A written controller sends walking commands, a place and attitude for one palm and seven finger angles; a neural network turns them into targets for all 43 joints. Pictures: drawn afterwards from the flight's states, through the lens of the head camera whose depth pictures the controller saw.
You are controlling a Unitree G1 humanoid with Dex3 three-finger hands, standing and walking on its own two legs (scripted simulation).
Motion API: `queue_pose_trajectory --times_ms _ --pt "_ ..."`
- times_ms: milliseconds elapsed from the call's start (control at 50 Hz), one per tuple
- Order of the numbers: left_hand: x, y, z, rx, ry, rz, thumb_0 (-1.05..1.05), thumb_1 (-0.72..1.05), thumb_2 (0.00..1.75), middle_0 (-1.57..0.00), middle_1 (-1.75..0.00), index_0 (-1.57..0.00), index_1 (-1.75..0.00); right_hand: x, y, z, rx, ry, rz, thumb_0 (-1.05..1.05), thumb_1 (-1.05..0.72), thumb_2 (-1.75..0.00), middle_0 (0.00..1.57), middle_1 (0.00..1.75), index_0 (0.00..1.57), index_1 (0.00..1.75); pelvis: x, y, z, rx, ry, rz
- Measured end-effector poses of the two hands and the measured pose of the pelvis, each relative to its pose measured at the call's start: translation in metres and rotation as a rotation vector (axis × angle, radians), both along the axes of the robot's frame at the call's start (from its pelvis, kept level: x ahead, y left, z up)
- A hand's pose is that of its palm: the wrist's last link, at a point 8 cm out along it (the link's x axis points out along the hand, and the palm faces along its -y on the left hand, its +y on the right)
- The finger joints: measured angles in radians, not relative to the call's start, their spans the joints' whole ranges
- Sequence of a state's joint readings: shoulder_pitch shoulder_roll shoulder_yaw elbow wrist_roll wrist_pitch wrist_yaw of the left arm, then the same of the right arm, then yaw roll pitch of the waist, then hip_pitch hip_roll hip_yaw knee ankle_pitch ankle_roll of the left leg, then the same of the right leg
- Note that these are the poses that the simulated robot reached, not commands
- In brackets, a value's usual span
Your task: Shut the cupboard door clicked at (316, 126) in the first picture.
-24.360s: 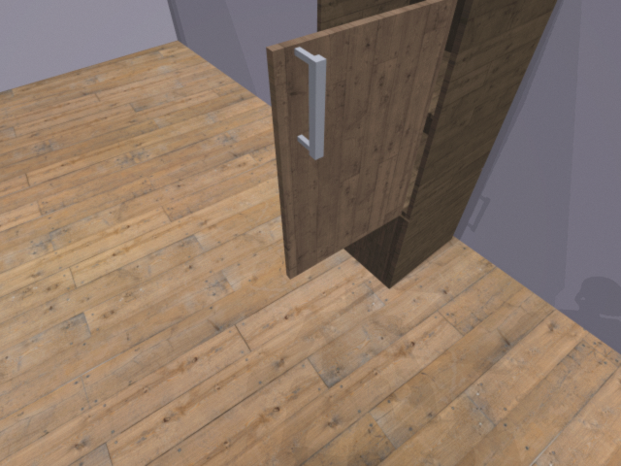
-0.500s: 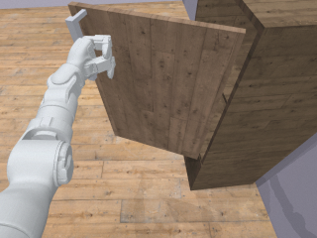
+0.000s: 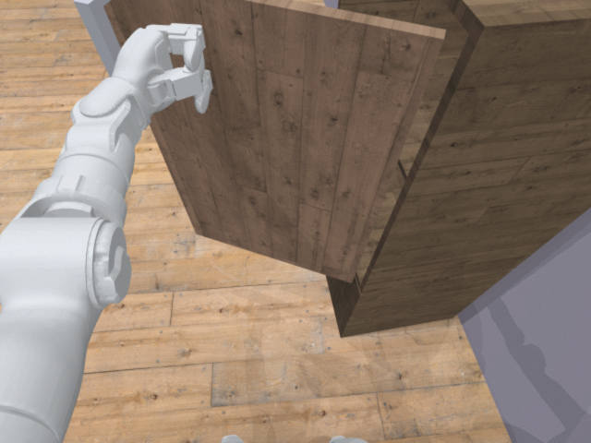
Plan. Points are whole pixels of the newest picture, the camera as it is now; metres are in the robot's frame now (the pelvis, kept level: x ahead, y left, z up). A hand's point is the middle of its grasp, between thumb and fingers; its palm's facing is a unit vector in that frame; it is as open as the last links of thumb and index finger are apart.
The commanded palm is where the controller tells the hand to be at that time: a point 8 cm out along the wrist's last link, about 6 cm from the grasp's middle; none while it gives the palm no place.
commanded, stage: push the door shut along its arc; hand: left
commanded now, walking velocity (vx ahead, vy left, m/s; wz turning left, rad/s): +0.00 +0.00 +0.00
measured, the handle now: (128, 62) +0.58 +0.15 +0.18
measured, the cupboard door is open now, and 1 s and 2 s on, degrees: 61 54 54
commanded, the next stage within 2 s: pull the fist back off the door in 0.08 s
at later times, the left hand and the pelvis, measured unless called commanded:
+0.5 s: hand (226, 78) +0.53 +0.02 +0.18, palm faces -0.01 -1.00 -0.07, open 3.1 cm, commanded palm +0.50 +0.08 +0.19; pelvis +0.00 +0.00 +0.00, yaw -1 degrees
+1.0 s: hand (223, 126) +0.44 +0.03 +0.19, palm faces -0.09 -1.00 +0.00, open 3.1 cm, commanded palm +0.43 +0.09 +0.19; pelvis -0.01 -0.01 +0.01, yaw +0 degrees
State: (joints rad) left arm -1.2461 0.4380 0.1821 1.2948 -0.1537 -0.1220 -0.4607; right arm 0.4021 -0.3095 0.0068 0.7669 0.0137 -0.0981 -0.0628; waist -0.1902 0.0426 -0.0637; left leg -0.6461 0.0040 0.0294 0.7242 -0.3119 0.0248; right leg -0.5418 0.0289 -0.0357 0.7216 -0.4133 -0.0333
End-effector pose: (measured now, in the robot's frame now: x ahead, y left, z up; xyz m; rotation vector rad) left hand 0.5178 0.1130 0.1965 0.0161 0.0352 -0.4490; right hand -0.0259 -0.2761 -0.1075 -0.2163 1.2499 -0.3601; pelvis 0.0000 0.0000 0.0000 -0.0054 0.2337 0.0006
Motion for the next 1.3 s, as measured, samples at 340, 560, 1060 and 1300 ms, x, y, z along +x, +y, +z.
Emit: queue_pose_trajectory --times_ms 340,560,1060,1300 --pt "0.015 -0.021 -0.009 -0.126 0.053 0.338 0.02 0.87 0.92 -1.30 -1.50 -1.30 -1.50 0.009 0.015 -0.005 0.074 -0.005 0.056 0.00 -0.91 -0.90 0.20 0.30 0.20 0.30 -0.002 0.004 -0.003 -0.009 0.055 0.003" --pt "-0.011 -0.037 -0.018 0.013 0.033 0.418 0.02 0.89 0.90 -1.30 -1.50 -1.30 -1.50 0.006 0.040 -0.016 0.212 -0.022 0.017 0.00 -0.90 -0.90 0.20 0.30 0.21 0.30 0.002 -0.003 0.003 0.002 -0.002 -0.024" --pt "-0.093 -0.041 0.001 -0.021 -0.127 0.351 0.02 0.90 0.90 -1.30 -1.50 -1.30 -1.50 0.114 0.010 0.014 0.107 -0.336 0.144 0.01 -0.91 -0.90 0.20 0.30 0.20 0.30 -0.009 -0.008 0.014 0.008 -0.150 0.004" --pt "-0.079 -0.013 -0.005 -0.061 -0.046 0.467 0.02 0.90 0.90 -1.30 -1.50 -1.30 -1.50 0.102 0.033 0.007 0.182 -0.310 0.117 0.01 -0.91 -0.90 0.20 0.30 0.21 0.30 -0.004 -0.008 0.016 0.020 -0.137 -0.033"
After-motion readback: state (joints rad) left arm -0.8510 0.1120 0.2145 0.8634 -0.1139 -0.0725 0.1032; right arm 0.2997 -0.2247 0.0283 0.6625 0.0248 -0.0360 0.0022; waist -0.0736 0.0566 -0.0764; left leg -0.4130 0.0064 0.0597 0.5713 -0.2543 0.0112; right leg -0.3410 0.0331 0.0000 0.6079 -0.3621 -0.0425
